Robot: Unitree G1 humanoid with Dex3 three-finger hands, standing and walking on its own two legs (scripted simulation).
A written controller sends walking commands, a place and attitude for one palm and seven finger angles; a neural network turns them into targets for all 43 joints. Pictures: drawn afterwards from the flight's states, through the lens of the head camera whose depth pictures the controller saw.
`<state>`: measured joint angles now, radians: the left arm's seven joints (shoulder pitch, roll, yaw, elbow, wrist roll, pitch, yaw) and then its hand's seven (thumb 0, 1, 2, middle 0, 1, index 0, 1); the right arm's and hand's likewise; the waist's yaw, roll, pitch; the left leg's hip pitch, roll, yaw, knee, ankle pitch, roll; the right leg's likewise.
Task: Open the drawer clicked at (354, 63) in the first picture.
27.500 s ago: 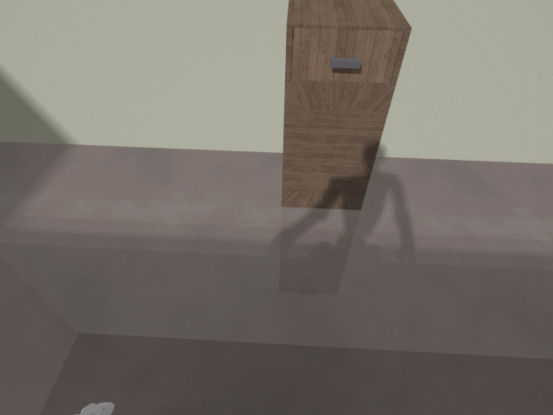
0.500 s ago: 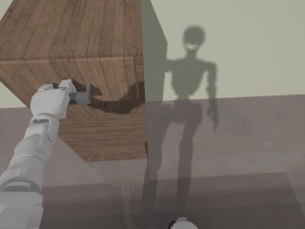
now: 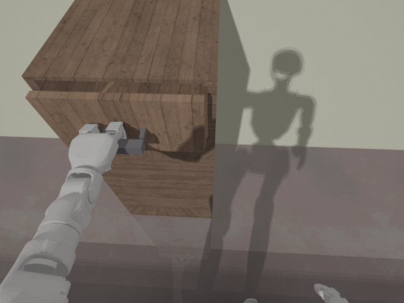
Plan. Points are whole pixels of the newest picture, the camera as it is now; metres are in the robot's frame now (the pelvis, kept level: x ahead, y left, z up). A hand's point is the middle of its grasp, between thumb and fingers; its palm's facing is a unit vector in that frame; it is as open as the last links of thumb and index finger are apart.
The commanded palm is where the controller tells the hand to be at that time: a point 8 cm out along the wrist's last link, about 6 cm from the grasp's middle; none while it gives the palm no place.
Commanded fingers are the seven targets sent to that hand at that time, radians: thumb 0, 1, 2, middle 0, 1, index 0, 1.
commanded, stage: pull the drawer open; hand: left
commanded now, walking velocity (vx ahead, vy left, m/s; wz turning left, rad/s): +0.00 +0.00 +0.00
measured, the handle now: (122, 138) +0.44 +0.21 +0.03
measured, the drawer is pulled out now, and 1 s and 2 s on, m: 0.05 0.24 0.30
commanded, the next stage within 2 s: none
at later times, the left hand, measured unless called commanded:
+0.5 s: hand (97, 192) +0.32 +0.24 +0.00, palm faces -0.02 -0.07 -1.00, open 5.8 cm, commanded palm +0.28 +0.25 +0.06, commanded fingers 0.00 0.90 0.90 -0.40 -1.35 -0.40 -1.35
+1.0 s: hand (78, 257) +0.20 +0.24 +0.00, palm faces -0.05 -0.10 -0.99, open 5.7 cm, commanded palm +0.19 +0.25 +0.06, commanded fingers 0.00 0.90 0.90 -0.40 -1.35 -0.40 -1.35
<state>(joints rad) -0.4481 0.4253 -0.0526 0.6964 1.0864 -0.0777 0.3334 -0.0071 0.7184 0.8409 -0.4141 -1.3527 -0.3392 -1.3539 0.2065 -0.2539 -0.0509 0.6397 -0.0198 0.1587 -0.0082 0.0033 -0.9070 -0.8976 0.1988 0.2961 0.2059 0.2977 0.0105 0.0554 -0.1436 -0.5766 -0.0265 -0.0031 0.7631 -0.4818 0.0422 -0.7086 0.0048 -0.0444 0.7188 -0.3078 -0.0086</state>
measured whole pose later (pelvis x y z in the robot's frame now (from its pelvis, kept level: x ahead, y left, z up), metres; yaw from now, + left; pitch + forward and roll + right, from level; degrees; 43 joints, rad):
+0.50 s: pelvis +0.00 -0.01 +0.00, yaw -3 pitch +15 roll -1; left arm -0.04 0.43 0.06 0.35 1.02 -0.09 0.35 0.02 0.78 0.83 -0.41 -1.35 -0.28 -1.35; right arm 0.24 -0.26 -0.06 0.62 -0.01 0.14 0.00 0.01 -0.91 -0.90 0.20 0.30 0.20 0.30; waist -0.01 0.05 -0.13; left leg -0.51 -0.01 0.05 0.71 -0.47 0.04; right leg -0.67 0.03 0.00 0.69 -0.28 -0.02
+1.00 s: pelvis +0.01 -0.01 +0.00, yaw -2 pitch +11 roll -1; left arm 0.46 0.37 0.03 -0.06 1.04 -0.08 0.37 0.03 0.76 0.79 -0.41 -1.35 -0.35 -1.35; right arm 0.10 -0.22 0.00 0.55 -0.05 0.06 0.03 0.01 -0.91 -0.90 0.20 0.30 0.21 0.30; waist 0.08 0.04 -0.12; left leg -0.41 -0.01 0.03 0.73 -0.50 0.03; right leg -0.58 0.03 -0.01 0.73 -0.34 -0.02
